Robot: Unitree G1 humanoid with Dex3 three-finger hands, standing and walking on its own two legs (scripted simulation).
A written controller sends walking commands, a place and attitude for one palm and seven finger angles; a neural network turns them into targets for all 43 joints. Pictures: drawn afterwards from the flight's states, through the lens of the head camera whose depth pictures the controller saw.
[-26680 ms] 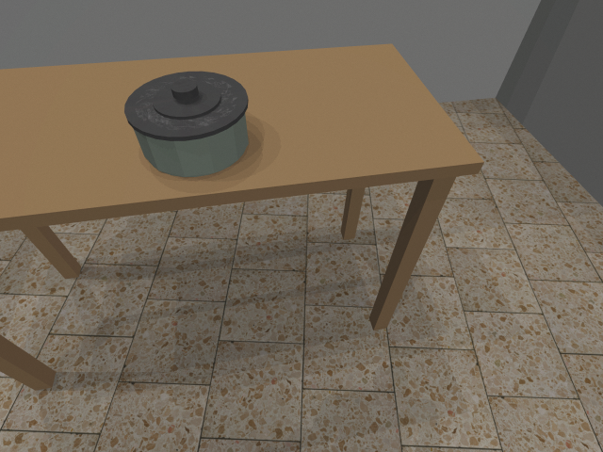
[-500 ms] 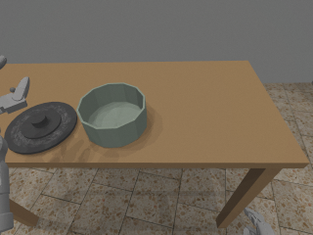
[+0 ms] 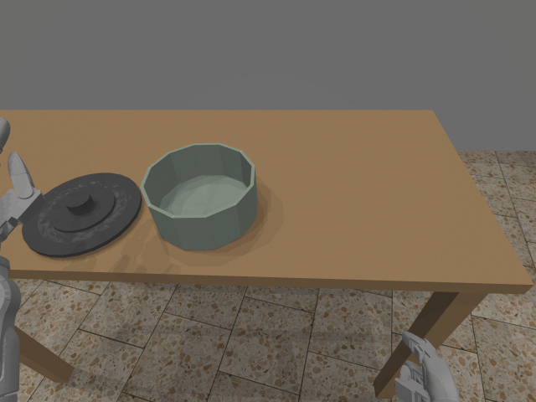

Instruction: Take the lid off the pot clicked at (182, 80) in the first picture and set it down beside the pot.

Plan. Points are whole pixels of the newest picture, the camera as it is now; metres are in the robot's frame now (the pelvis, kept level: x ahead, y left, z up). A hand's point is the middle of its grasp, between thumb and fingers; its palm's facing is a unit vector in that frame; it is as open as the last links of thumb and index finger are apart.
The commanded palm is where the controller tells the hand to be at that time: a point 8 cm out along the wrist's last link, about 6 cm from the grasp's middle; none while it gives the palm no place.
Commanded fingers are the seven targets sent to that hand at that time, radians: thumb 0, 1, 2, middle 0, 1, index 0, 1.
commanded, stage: draw the hand back to the body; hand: left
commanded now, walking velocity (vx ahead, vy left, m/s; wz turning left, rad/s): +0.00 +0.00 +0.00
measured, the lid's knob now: (78, 201) +0.41 +0.41 +0.05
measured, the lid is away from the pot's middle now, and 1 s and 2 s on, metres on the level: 0.23 0.23 0.23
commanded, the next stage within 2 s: step back with the hand held close in 0.66 s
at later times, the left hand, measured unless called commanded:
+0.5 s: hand (12, 254) +0.18 +0.26 +0.23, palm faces +0.44 -0.84 -0.32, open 7.4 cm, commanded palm +0.12 +0.30 +0.24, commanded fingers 0.00 0.90 0.90 -0.20 -0.30 -0.20 -0.30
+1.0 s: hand out of the picture +0.17 +0.28 +0.23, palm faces +0.41 -0.82 -0.40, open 7.4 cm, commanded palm +0.11 +0.33 +0.24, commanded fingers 0.00 0.90 0.90 -0.20 -0.30 -0.20 -0.30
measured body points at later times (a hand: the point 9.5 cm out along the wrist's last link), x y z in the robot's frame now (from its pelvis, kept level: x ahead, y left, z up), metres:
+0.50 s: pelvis -0.01 +0.02 +0.00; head -0.04 +0.01 +0.45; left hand +0.15 +0.31 +0.25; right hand +0.19 -0.19 -0.08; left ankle +0.01 +0.13 -0.74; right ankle -0.05 -0.08 -0.74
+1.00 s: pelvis -0.03 +0.05 +0.00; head -0.03 +0.06 +0.45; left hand +0.15 +0.33 +0.25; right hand +0.16 -0.18 -0.07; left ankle +0.01 +0.13 -0.74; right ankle -0.05 -0.08 -0.74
